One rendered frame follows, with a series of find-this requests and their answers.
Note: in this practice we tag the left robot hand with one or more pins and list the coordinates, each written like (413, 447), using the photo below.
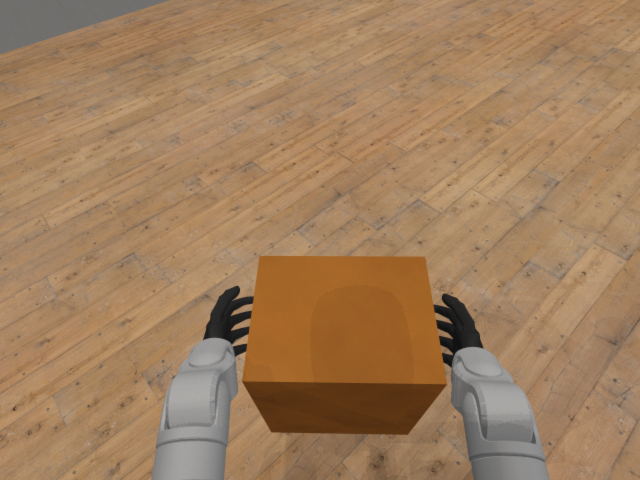
(221, 322)

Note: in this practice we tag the right robot hand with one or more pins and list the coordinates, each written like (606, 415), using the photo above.
(462, 329)

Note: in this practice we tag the left robot forearm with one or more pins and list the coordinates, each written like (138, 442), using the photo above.
(194, 425)

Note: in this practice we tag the carton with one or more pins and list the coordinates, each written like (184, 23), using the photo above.
(343, 344)

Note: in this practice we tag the right robot forearm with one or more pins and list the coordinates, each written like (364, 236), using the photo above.
(502, 437)

